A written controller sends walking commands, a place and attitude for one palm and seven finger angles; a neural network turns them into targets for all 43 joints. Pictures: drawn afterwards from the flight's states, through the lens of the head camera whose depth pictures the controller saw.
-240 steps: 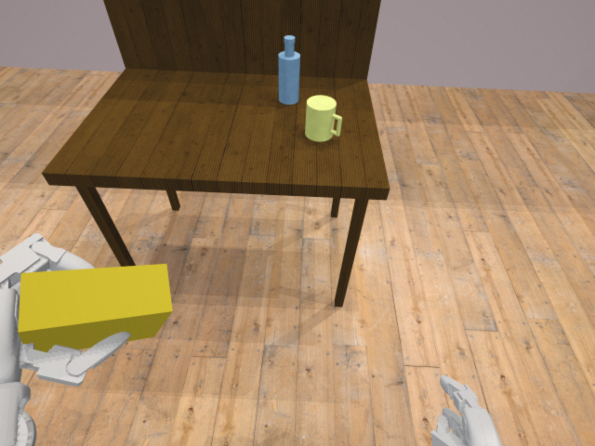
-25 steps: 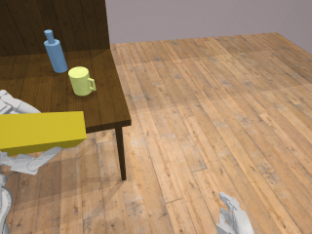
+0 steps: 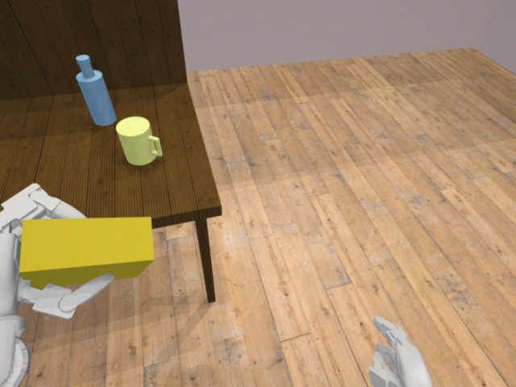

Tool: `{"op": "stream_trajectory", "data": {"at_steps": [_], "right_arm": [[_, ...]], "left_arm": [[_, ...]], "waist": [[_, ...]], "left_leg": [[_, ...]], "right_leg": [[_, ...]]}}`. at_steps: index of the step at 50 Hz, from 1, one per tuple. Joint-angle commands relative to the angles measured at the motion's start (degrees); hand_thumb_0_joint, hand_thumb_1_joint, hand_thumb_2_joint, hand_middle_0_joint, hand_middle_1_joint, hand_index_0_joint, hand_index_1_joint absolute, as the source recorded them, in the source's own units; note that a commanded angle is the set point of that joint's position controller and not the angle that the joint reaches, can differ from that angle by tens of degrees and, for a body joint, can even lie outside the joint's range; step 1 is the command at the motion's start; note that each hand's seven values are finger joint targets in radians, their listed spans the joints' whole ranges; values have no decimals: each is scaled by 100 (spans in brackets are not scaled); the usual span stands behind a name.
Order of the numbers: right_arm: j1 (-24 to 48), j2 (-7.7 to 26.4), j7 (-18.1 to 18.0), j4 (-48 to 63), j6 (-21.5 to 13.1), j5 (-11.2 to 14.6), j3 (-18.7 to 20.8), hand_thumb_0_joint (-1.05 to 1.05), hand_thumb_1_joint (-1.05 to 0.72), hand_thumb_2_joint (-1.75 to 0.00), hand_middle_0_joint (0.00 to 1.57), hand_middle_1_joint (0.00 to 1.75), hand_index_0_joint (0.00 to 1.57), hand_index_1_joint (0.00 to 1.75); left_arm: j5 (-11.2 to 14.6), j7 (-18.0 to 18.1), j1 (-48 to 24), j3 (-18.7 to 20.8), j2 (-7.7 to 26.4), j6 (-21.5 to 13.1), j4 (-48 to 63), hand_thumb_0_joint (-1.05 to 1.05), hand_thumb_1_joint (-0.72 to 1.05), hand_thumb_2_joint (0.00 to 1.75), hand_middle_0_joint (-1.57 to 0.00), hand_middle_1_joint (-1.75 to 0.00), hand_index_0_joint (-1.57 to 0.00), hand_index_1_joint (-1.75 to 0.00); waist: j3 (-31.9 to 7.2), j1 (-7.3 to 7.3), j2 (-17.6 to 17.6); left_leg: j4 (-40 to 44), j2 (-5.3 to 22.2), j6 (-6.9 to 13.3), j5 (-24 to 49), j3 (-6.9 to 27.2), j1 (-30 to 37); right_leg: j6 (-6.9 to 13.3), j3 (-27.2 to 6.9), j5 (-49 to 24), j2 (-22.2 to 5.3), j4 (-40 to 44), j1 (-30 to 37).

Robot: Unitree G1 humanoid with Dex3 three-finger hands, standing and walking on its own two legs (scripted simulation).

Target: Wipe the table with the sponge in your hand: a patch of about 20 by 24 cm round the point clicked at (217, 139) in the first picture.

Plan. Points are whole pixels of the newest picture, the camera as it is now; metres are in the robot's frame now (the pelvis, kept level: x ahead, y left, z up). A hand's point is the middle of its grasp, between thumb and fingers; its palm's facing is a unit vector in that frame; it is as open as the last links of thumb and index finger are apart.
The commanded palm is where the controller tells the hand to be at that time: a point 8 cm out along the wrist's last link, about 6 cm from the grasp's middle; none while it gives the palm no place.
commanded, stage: shuffle to correct the standing spot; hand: left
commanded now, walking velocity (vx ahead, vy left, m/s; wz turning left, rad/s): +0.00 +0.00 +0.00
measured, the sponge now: (108, 251) +0.23 +0.21 +0.14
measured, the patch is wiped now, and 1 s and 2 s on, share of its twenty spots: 0.00 0.00 0.00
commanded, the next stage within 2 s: none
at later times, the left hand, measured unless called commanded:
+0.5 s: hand (73, 227) +0.26 +0.27 +0.14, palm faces +0.37 -0.85 -0.38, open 9.6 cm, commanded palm +0.21 +0.30 +0.17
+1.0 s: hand (24, 205) +0.28 +0.35 +0.14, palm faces +0.35 -0.82 -0.45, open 9.6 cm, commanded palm +0.22 +0.38 +0.17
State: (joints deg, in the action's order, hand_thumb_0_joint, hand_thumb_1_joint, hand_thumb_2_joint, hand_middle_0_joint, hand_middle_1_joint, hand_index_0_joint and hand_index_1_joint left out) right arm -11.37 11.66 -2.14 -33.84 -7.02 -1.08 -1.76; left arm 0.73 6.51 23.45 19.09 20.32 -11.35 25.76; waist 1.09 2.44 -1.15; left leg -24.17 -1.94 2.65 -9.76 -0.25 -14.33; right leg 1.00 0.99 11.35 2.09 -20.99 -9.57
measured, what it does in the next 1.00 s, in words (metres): steps to the left: left foot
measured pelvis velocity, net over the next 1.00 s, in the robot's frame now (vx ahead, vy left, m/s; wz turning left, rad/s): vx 0.04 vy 0.11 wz -0.08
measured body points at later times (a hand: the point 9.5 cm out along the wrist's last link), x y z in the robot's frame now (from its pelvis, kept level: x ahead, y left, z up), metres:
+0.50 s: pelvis +0.04 +0.03 -0.01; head +0.04 +0.04 +0.44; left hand +0.23 +0.32 +0.16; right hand +0.20 -0.22 -0.08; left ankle +0.03 +0.08 -0.74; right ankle +0.00 -0.11 -0.74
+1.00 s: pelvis +0.04 +0.11 -0.03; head +0.07 +0.12 +0.42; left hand +0.26 +0.39 +0.17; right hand +0.19 -0.13 -0.11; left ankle +0.10 +0.22 -0.74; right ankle +0.01 -0.01 -0.71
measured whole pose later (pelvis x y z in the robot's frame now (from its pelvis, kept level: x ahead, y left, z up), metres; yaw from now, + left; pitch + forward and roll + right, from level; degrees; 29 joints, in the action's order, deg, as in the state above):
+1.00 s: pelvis +0.04 +0.11 -0.03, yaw -4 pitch -2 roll +1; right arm -12.0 10.1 -1.4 -34.4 -4.9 0.2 1.2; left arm 0.2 7.6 24.4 22.6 22.8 -10.3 27.6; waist 5.5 0.9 -2.1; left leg -38.5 -0.4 1.4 -15.9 -2.5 -20.5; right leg -1.7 1.5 31.4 -3.3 -55.3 -21.1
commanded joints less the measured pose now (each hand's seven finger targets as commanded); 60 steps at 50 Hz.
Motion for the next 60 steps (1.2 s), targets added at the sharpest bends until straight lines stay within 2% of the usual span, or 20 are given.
{"op": "stream_trajectory", "data": {"at_steps": [1,8,16,19,26,30,31,33,35,38,42,44,46,50,52,53,54,55,57,60], "right_arm": [[493,731,-132,900,-196,60,277,0,-90,-90,20,30,20,30],[543,735,-139,1094,-157,36,286,0,-90,-90,20,30,20,30],[430,814,-34,1055,57,79,380,0,-90,-90,20,30,20,30],[406,847,-35,1060,144,103,398,0,-90,-90,20,30,20,30],[425,860,-51,1171,116,72,392,0,-90,-90,20,30,20,30],[414,905,42,1192,46,53,399,0,-90,-90,20,30,20,30],[431,886,59,1197,80,50,400,0,-90,-90,20,30,20,30],[351,809,120,1223,143,108,460,0,-90,-90,20,30,20,30],[373,919,172,1127,202,152,524,0,-90,-90,20,30,20,30],[329,677,226,975,350,83,409,0,-90,-90,20,30,20,30],[295,618,24,883,243,181,510,0,-90,-90,20,30,20,30],[264,819,-55,1003,84,192,605,0,-90,-90,20,30,20,30],[300,692,-55,890,-89,80,488,0,-90,-90,20,30,20,30],[371,776,118,840,-308,244,532,0,-90,-90,20,30,20,30],[447,734,173,884,-280,210,428,0,-90,-90,20,30,20,30],[377,625,198,888,-203,175,394,0,-90,-90,20,30,20,30],[394,545,228,956,-96,155,410,0,-90,-90,20,30,20,30],[385,759,251,859,-23,95,456,0,-90,-90,20,30,20,30],[245,749,253,740,15,179,510,0,-90,-90,20,30,20,30],[316,637,147,630,148,153,413,0,-90,-90,20,30,20,30]], "left_arm": [[94,58,-517,492,871,-241,854,0,10,130,-120,-160,-120,-160],[145,111,-451,675,1156,-323,1755,0,10,130,-120,-160,-120,-160],[199,145,-103,656,987,-256,1084,0,10,130,-120,-160,-120,-160],[170,136,-246,682,1030,-236,896,0,10,130,-120,-160,-120,-160],[79,108,-620,626,1152,-351,1637,0,10,130,-120,-160,-120,-160],[50,135,-399,758,1213,-383,1833,0,10,130,-120,-160,-120,-160],[54,159,-229,836,1227,-399,1756,0,10,130,-120,-160,-120,-160],[156,192,0,978,1321,-409,1568,0,10,130,-120,-160,-120,-160],[234,225,189,1054,1243,-470,1285,0,10,130,-120,-160,-120,-160],[129,257,356,1101,1169,-485,1479,0,10,130,-120,-160,-120,-160],[118,182,-107,898,1178,-397,1740,0,10,130,-120,-160,-120,-160],[63,190,-359,946,1233,-486,2066,0,10,130,-120,-160,-120,-160],[18,211,-500,993,1367,-523,2015,0,10,130,-120,-160,-120,-160],[67,250,-467,904,1191,-468,2233,0,10,130,-120,-160,-120,-160],[72,226,15,923,1164,-426,2130,0,10,130,-120,-160,-120,-160],[45,234,220,1068,1329,-398,1949,0,10,130,-120,-160,-120,-160],[93,242,400,1205,1468,-341,1631,0,10,130,-120,-160,-120,-160],[231,257,456,1252,1327,-314,1310,0,10,130,-120,-160,-120,-160],[245,221,401,1210,1208,-246,1130,0,10,130,-120,-160,-120,-160],[176,245,481,1325,1308,-335,617,0,10,130,-120,-160,-120,-160]], "waist": [[-693,-92,272],[-1260,-92,528],[-757,-209,-2],[-672,-216,-168],[-703,-199,1218],[-718,-122,1043],[-826,-88,800],[-1072,-99,-677],[-703,-129,-1053],[-505,-202,-415],[-621,-320,268],[-754,-239,1823],[-546,-282,1696],[-965,-176,1462],[-933,-63,1148],[-852,-76,96],[-570,-107,-1354],[-483,-134,-874],[-307,-243,-970],[-389,-219,-1040]], "left_leg": [[426,469,-289,473,456,425],[-109,407,-185,1276,294,564],[-653,362,-156,137,146,-5],[-532,428,-93,225,158,24],[327,1300,167,1548,1193,844],[-66,1063,29,1574,629,-12],[-462,927,-88,1411,529,-598],[-2380,241,-368,445,23,-1775],[-3838,433,-310,-2063,656,-2555],[-2632,853,-208,-1526,664,-1682],[-476,164,-305,276,-423,641],[85,1478,562,803,1438,649],[494,1795,1119,1206,2197,439],[-252,1120,622,1318,628,202],[-601,934,336,187,529,-805],[-1479,556,66,-712,218,-1650],[-3069,-6,-282,-1616,-202,-2520],[-4065,206,-417,-1658,274,-2543],[-4492,526,-486,-1303,550,-2659],[-3027,790,-381,-1242,346,-1829]], "right_leg": [[20,-350,-489,-403,332,-65],[91,-531,-1575,-619,69,489],[457,-1325,-827,-1212,27,71],[402,-1213,-803,-1093,-196,-37],[20,-15,887,-304,-1935,-1055],[127,136,421,-457,-1182,19],[275,-157,-424,-662,-1001,699],[1019,-2039,-1883,-2088,-584,1516],[1490,-2887,-2533,-2977,-183,1235],[869,-1371,-2141,-2387,-648,91],[124,-87,-548,-1184,-1695,-937],[-276,308,1751,-396,-3303,-1603],[-232,89,2517,-406,-4408,-1999],[-197,419,1508,-423,-2365,-731],[-97,320,475,-562,-848,429],[227,-732,254,-1349,-75,987],[802,-2971,-112,-2749,528,944],[1070,-2939,-543,-3128,527,544],[1061,-2271,-614,-2788,281,259],[643,-1006,-1236,-2264,-222,-118]]}}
